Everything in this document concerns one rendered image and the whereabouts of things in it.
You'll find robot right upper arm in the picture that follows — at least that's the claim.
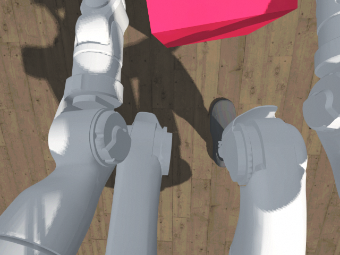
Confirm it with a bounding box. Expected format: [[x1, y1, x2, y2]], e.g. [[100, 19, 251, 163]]
[[303, 70, 340, 198]]

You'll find right robot forearm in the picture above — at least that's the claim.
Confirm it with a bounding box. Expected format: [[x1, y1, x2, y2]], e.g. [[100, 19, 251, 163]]
[[314, 0, 340, 78]]

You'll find carton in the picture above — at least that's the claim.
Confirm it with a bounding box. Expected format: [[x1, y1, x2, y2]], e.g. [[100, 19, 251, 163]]
[[146, 0, 298, 48]]

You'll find robot right thigh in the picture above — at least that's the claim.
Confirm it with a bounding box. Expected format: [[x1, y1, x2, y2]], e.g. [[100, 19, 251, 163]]
[[226, 118, 307, 255]]

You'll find robot left upper arm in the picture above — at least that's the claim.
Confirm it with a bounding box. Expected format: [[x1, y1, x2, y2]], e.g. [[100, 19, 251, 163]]
[[0, 108, 131, 255]]

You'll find right robot shin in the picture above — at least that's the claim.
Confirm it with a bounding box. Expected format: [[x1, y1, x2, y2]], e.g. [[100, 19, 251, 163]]
[[218, 105, 308, 171]]

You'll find left robot forearm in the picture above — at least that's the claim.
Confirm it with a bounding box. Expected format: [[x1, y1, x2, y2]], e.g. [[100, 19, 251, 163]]
[[53, 0, 129, 121]]

